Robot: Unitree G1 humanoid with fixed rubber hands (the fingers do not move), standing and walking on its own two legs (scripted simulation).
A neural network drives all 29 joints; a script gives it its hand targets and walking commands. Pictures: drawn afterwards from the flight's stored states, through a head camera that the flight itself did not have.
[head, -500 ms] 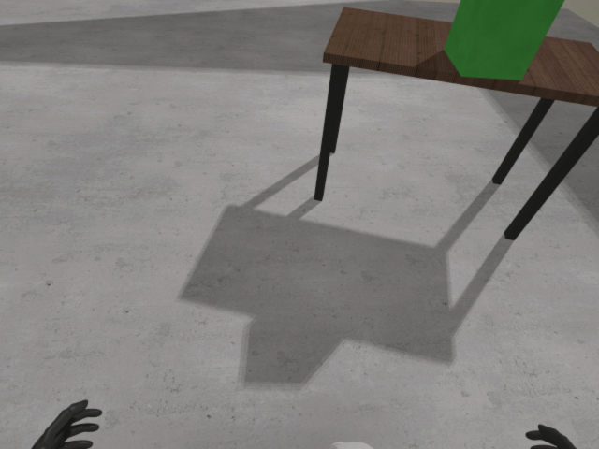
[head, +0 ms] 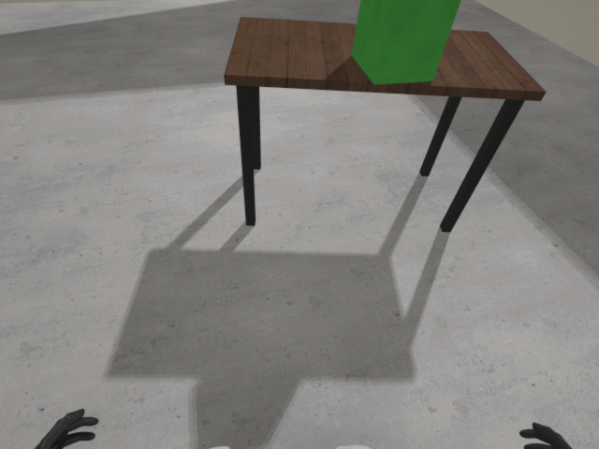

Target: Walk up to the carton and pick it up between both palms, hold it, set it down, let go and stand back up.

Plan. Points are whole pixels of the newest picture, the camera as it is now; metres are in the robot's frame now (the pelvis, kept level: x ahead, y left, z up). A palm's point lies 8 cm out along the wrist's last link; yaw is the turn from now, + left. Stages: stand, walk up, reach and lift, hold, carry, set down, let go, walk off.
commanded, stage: walk up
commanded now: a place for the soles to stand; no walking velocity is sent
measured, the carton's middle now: (400, 27) +1.20 -0.35 +0.09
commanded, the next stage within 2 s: none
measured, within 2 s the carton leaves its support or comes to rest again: neither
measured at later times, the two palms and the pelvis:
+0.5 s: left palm (143, 310) +0.34 +0.24 -0.06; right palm (574, 398) +0.19 -0.40 -0.06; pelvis +0.17 -0.05 +0.00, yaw -9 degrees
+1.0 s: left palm (209, 228) +0.52 +0.16 -0.07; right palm (568, 332) +0.29 -0.46 -0.07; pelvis +0.32 -0.12 +0.00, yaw -14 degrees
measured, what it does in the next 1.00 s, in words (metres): walks ahead: left foot, then right foot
